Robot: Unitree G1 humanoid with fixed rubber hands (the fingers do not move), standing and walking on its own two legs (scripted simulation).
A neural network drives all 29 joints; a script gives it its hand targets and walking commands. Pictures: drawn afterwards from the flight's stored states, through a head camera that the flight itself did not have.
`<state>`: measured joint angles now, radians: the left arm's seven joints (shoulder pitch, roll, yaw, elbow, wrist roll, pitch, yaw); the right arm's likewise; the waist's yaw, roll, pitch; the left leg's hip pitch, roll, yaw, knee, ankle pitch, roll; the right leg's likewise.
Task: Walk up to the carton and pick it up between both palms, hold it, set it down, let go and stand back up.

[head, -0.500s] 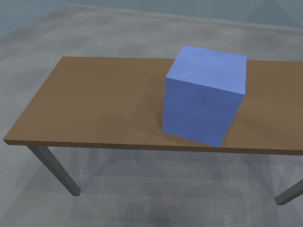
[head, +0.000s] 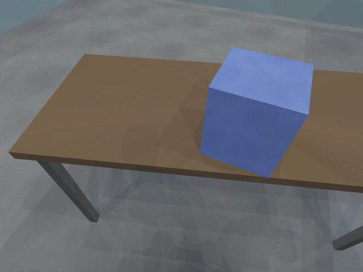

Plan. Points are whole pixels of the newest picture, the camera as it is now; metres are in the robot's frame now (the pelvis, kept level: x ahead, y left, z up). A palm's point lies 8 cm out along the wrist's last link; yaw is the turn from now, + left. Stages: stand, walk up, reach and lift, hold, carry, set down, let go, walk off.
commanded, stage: walk up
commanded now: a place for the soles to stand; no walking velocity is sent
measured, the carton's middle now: (250, 113) +0.51 -0.16 +0.05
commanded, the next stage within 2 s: none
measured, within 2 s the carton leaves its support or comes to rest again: neither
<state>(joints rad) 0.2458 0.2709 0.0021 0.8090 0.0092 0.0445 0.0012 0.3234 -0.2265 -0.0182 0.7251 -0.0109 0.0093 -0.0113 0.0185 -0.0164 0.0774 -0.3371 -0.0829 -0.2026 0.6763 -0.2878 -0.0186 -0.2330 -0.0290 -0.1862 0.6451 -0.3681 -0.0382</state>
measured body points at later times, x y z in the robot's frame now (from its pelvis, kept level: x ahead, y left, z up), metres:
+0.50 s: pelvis +0.01 +0.00 +0.00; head +0.03 +0.01 +0.44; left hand +0.06 +0.26 -0.14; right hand +0.12 -0.26 -0.12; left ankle +0.05 +0.13 -0.72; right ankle -0.01 -0.09 -0.72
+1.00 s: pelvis +0.02 -0.10 -0.03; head +0.05 -0.09 +0.42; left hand +0.10 +0.19 -0.15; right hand +0.06 -0.38 -0.15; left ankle +0.04 +0.10 -0.70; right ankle +0.06 -0.23 -0.72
